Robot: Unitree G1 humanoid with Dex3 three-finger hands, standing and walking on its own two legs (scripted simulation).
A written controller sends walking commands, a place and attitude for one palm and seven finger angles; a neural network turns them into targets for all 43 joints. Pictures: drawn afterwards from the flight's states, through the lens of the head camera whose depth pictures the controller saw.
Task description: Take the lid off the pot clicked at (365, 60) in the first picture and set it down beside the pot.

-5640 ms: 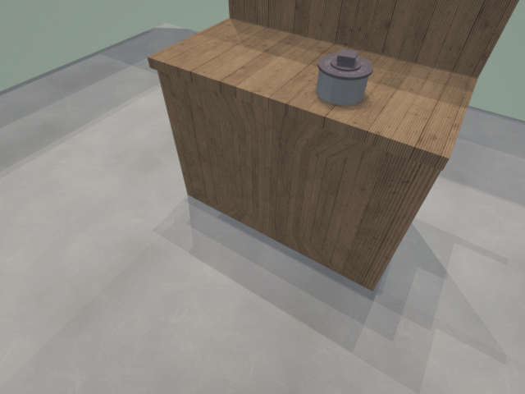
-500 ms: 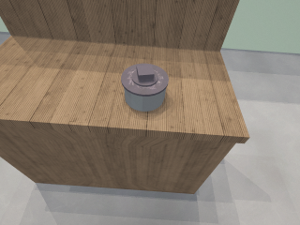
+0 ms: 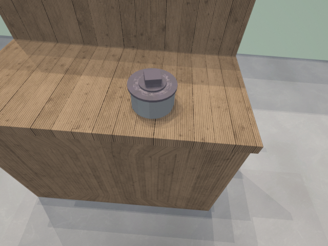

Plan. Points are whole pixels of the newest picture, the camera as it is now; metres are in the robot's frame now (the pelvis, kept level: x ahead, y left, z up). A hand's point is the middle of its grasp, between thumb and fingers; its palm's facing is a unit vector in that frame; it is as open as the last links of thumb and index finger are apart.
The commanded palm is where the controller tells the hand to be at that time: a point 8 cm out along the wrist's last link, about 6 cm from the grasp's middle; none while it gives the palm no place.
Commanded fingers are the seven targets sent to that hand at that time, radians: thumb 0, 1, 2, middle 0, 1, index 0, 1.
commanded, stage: look again from close up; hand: left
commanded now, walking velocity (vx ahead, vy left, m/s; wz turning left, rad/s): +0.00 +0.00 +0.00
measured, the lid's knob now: (152, 76) +0.56 +0.08 +0.10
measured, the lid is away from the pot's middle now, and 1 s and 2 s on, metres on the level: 0.00 0.00 0.00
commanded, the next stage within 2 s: shuffle to correct the standing spot in 0.30 s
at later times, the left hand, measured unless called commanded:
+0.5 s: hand out of the picture +0.00 +0.16 -0.18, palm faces +0.03 -0.98 -0.17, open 7.4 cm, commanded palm none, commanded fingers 0.00 0.90 0.90 -0.20 -0.30 -0.20 -0.30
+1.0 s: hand out of the picture +0.03 +0.14 -0.20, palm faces +0.07 -0.99 -0.13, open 7.4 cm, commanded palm none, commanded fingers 0.00 0.90 0.90 -0.20 -0.30 -0.20 -0.30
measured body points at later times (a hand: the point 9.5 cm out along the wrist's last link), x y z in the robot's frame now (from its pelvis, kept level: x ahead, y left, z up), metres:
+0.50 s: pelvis +0.00 -0.01 +0.00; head +0.02 +0.00 +0.45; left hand +0.00 +0.21 -0.16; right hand +0.01 -0.24 -0.15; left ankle -0.01 +0.10 -0.74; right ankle -0.04 -0.14 -0.74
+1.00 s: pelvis +0.08 -0.01 -0.01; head +0.11 +0.02 +0.43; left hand +0.03 +0.20 -0.19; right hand +0.11 -0.24 -0.15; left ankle +0.04 +0.07 -0.74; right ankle -0.02 -0.14 -0.69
